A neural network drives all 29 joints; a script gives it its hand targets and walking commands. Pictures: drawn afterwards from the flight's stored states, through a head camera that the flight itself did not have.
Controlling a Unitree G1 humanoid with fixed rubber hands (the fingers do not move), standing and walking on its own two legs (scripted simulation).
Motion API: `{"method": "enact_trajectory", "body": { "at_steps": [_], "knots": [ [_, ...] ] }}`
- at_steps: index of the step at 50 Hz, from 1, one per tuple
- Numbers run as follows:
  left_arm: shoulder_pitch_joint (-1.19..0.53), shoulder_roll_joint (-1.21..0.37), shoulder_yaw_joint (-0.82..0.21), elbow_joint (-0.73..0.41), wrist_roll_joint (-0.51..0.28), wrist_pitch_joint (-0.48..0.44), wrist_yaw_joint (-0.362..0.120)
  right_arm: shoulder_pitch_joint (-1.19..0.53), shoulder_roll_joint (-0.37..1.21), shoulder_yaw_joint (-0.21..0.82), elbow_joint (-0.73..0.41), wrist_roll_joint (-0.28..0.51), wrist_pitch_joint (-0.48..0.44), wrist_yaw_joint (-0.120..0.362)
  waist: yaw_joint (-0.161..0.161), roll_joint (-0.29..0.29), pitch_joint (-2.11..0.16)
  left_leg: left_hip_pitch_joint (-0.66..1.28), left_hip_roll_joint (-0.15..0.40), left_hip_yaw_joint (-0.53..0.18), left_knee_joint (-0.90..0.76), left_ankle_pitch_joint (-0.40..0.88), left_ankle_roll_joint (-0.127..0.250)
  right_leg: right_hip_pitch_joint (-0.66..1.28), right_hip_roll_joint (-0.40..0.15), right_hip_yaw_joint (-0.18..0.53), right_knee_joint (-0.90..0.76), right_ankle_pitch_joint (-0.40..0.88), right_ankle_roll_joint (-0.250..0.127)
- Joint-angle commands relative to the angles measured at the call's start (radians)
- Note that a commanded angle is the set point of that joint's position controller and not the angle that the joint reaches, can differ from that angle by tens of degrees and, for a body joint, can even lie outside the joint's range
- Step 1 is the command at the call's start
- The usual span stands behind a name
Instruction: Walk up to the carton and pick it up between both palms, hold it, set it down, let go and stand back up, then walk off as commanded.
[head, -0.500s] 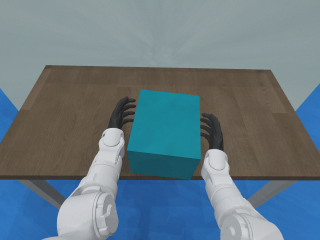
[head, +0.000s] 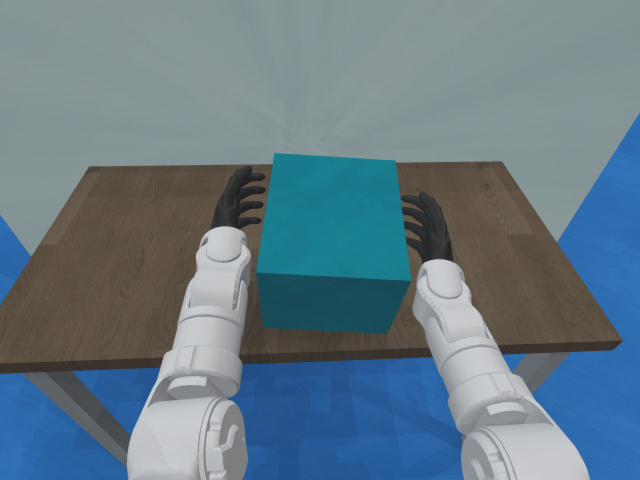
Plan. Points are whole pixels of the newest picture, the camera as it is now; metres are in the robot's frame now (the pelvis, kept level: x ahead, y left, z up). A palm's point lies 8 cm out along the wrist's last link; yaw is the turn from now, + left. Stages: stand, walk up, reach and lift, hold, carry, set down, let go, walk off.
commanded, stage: reach and lift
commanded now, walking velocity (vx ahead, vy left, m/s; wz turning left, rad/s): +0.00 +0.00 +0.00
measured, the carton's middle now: (330, 242) +0.41 +0.00 +0.08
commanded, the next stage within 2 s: hold in 1.62 s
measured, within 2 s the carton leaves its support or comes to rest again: neither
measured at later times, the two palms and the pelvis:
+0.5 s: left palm (206, 231) +0.38 +0.16 +0.14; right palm (419, 238) +0.36 -0.10 +0.14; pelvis +0.02 +0.01 +0.00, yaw +1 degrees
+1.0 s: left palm (210, 215) +0.37 +0.14 +0.17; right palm (433, 209) +0.37 -0.11 +0.18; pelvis -0.01 -0.01 +0.00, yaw +0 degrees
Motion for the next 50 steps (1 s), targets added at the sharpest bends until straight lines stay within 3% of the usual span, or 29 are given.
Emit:
{"method": "enact_trajectory", "body": {
  "at_steps": [1, 2, 7, 9, 10, 11, 12, 14, 17, 19, 22, 23, 26, 28, 30, 31, 32, 34, 37, 38, 39, 40, 41, 43, 46, 47, 48, 49, 50],
  "knots": [
    [-0.439, -0.515, -0.18, -0.014, 0.017, 0.107, -0.256, -0.721, 0.547, 0.269, -0.197, -0.042, 0.006, 0.125, 0.026, -0.041, -0.175, 0.098, -0.076, 0.03, -0.082, -0.073, 0.071, 0.104, -0.022, 0.059, -0.041, -0.146, 0.084],
    [-0.477, -0.494, -0.132, -0.057, 0.046, 0.114, -0.27, -0.736, 0.561, 0.281, -0.183, -0.037, 0.019, 0.126, 0.059, -0.053, -0.171, 0.102, -0.075, 0.04, -0.085, -0.069, 0.08, 0.147, -0.031, 0.067, -0.039, -0.152, 0.081],
    [-0.448, -0.509, -0.172, -0.183, 0.049, 0.166, -0.296, -0.691, 0.52, 0.29, -0.242, -0.002, -0.003, 0.113, 0.008, 0.011, -0.231, 0.182, -0.079, 0.038, -0.056, 0.132, 0.037, 0.238, -0.025, 0.026, -0.011, 0.13, 0.083],
    [-0.461, -0.537, -0.218, -0.223, 0.015, 0.158, -0.292, -0.664, 0.511, 0.282, -0.252, -0.019, -0.012, 0.113, -0.032, 0.003, -0.269, 0.224, -0.07, 0.034, -0.043, 0.17, 0.02, 0.238, -0.012, 0.014, 0.004, 0.189, 0.083],
    [-0.45, -0.538, -0.236, -0.263, 0.032, 0.156, -0.295, -0.621, 0.516, 0.266, -0.236, -0.034, -0.012, 0.109, -0.064, 0.04, -0.28, 0.247, -0.081, 0.037, -0.039, 0.199, 0.004, 0.251, -0.019, 0.018, 0.007, 0.252, 0.083],
    [-0.435, -0.543, -0.249, -0.255, 0.024, 0.163, -0.302, -0.681, 0.519, 0.3, -0.315, -0.025, -0.023, 0.104, -0.05, 0.034, -0.295, 0.247, -0.083, 0.044, -0.037, 0.205, 0.009, 0.265, -0.016, 0.01, 0.0, 0.248, 0.084],
    [-0.455, -0.57, -0.298, -0.355, 0.015, 0.15, -0.288, -0.635, 0.531, 0.338, -0.313, -0.008, -0.035, 0.109, -0.048, 0.033, -0.336, 0.295, -0.075, 0.039, -0.024, 0.287, -0.006, 0.285, 0.005, 0.0, 0.018, 0.284, 0.076],
    [-0.465, -0.611, -0.409, -0.45, -0.028, 0.137, -0.272, -0.616, 0.516, 0.352, -0.33, 0.021, -0.047, 0.109, -0.095, 0.088, -0.403, 0.343, -0.063, 0.021, 0.013, 0.385, -0.05, 0.262, 0.016, -0.006, 0.03, 0.35, 0.074],
    [-0.552, -0.666, -0.576, -0.729, -0.096, 0.119, -0.228, -0.599, 0.555, 0.481, -0.454, 0.084, -0.062, 0.104, -0.107, 0.163, -0.611, 0.452, -0.051, -0.016, 0.098, 0.639, -0.092, 0.257, 0.035, -0.025, 0.063, 0.466, 0.07],
    [-0.541, -0.633, -0.593, -0.729, -0.086, 0.117, -0.204, -0.507, 0.543, 0.473, -0.386, 0.068, -0.032, 0.11, -0.107, 0.186, -0.545, 0.471, -0.039, -0.024, 0.092, 0.644, -0.099, 0.177, 0.041, -0.027, 0.041, 0.341, 0.067],
    [-0.381, -0.62, -0.595, -0.648, -0.06, 0.191, -0.203, -0.445, 0.476, 0.461, -0.373, 0.088, -0.005, 0.114, -0.097, 0.183, -0.317, 0.439, -0.026, -0.013, 0.048, 0.563, -0.102, 0.171, 0.038, -0.029, 0.008, 0.211, 0.055],
    [-0.392, -0.629, -0.609, -0.671, -0.061, 0.208, -0.21, -0.494, 0.451, 0.471, -0.435, 0.099, -0.006, 0.113, -0.108, 0.164, -0.307, 0.43, -0.023, -0.016, 0.047, 0.562, -0.104, 0.176, 0.041, -0.038, 0.013, 0.212, 0.058],
    [-0.186, -0.546, -0.401, -0.446, 0.045, 0.32, -0.263, -0.462, 0.372, 0.413, -0.331, 0.094, 0.057, 0.121, -0.074, 0.075, -0.013, 0.304, -0.031, 0.012, -0.05, 0.299, -0.039, 0.209, 0.026, -0.023, -0.035, 0.073, 0.057],
    [-0.2, -0.509, -0.319, -0.478, 0.08, 0.361, -0.301, -0.488, 0.386, 0.44, -0.35, 0.111, 0.084, 0.129, -0.054, -0.022, 0.027, 0.279, -0.035, 0.015, -0.085, 0.217, 0.005, 0.262, 0.021, -0.019, -0.038, 0.061, 0.066],
    [-0.274, -0.517, -0.29, -0.476, 0.083, 0.377, -0.315, -0.561, 0.372, 0.415, -0.351, 0.111, 0.087, 0.138, -0.039, -0.039, 0.026, 0.258, -0.03, 0.023, -0.105, 0.113, 0.017, 0.241, 0.019, -0.023, -0.039, -0.03, 0.06],
    [-0.293, -0.52, -0.298, -0.503, 0.075, 0.38, -0.314, -0.613, 0.361, 0.408, -0.421, 0.121, 0.07, 0.143, -0.044, -0.047, -0.018, 0.264, -0.027, 0.019, -0.097, 0.112, 0.022, 0.223, 0.02, -0.021, -0.036, -0.027, 0.059],
    [-0.29, -0.526, -0.273, -0.475, 0.093, 0.377, -0.309, -0.651, 0.372, 0.406, -0.43, 0.125, 0.058, 0.151, -0.021, -0.047, -0.016, 0.235, -0.03, 0.022, -0.098, 0.123, 0.018, 0.223, 0.024, -0.03, -0.031, -0.033, 0.054],
    [-0.32, -0.558, -0.337, -0.571, 0.041, 0.351, -0.28, -0.733, 0.424, 0.477, -0.6, 0.152, 0.014, 0.141, 0.004, -0.028, -0.198, 0.269, -0.04, 0.022, -0.048, 0.265, 0.002, 0.232, 0.033, -0.031, -0.004, 0.094, 0.056],
    [-0.452, -0.666, -0.521, -0.754, -0.081, 0.285, -0.207, -0.885, 0.494, 0.596, -0.792, 0.218, -0.044, 0.133, 0.011, 0.016, -0.533, 0.441, -0.04, -0.005, 0.05, 0.448, -0.03, 0.163, 0.05, -0.041, 0.033, 0.248, 0.064],
    [-0.486, -0.664, -0.567, -0.753, -0.102, 0.272, -0.186, -0.841, 0.485, 0.563, -0.746, 0.18, -0.039, 0.128, -0.023, 0.068, -0.552, 0.444, -0.045, -0.007, 0.054, 0.434, -0.044, 0.125, 0.038, -0.03, 0.028, 0.241, 0.059],
    [-0.484, -0.632, -0.549, -0.736, -0.104, 0.26, -0.176, -0.849, 0.497, 0.582, -0.774, 0.17, -0.035, 0.124, 0.002, 0.045, -0.589, 0.421, -0.052, 0.008, 0.052, 0.402, -0.023, 0.156, 0.034, -0.028, 0.037, 0.271, 0.063],
    [-0.496, -0.617, -0.548, -0.69, -0.098, 0.26, -0.171, -0.78, 0.493, 0.553, -0.674, 0.14, -0.013, 0.126, -0.014, 0.064, -0.545, 0.385, -0.052, 0.012, 0.036, 0.32, -0.022, 0.129, 0.028, -0.03, 0.032, 0.206, 0.061],
    [-0.538, -0.591, -0.522, -0.67, -0.086, 0.271, -0.165, -0.776, 0.482, 0.512, -0.6, 0.128, 0.011, 0.133, 0.001, 0.087, -0.505, 0.368, -0.051, 0.01, 0.015, 0.23, -0.015, 0.087, 0.018, -0.03, 0.021, 0.106, 0.061],
    [-0.5, -0.514, -0.416, -0.558, -0.002, 0.305, -0.189, -0.619, 0.438, 0.378, -0.384, 0.032, 0.066, 0.136, -0.023, 0.088, -0.319, 0.311, -0.047, 0.039, -0.045, 0.063, 0.008, 0.064, -0.005, -0.032, -0.006, -0.044, 0.063],
    [-0.471, -0.447, -0.309, -0.467, 0.047, 0.367, -0.254, -0.548, 0.412, 0.298, -0.248, 0.017, 0.129, 0.146, -0.066, 0.033, -0.139, 0.254, -0.046, 0.068, -0.111, -0.111, 0.044, 0.107, -0.025, -0.02, -0.037, -0.196, 0.073],
    [-0.461, -0.463, -0.271, -0.432, 0.083, 0.382, -0.273, -0.547, 0.429, 0.27, -0.195, 0.016, 0.142, 0.149, -0.081, 0.036, -0.073, 0.244, -0.055, 0.067, -0.127, -0.135, 0.055, 0.116, -0.034, -0.011, -0.046, -0.215, 0.078],
    [-0.442, -0.458, -0.266, -0.413, 0.079, 0.387, -0.3, -0.532, 0.396, 0.227, -0.175, 0.004, 0.145, 0.145, -0.125, 0.041, -0.067, 0.239, -0.052, 0.06, -0.129, -0.123, 0.05, 0.135, -0.04, -0.003, -0.046, -0.173, 0.081],
    [-0.437, -0.472, -0.251, -0.449, 0.086, 0.389, -0.313, -0.547, 0.406, 0.245, -0.187, 0.025, 0.138, 0.141, -0.129, 0.037, -0.07, 0.251, -0.049, 0.059, -0.131, -0.074, 0.042, 0.186, -0.046, -0.01, -0.037, -0.09, 0.088],
    [-0.446, -0.452, -0.22, -0.426, 0.096, 0.387, -0.33, -0.604, 0.405, 0.243, -0.199, 0.021, 0.131, 0.133, -0.096, 0.006, -0.059, 0.24, -0.051, 0.061, -0.129, -0.047, 0.046, 0.204, -0.045, -0.009, -0.042, -0.075, 0.095]
  ]
}}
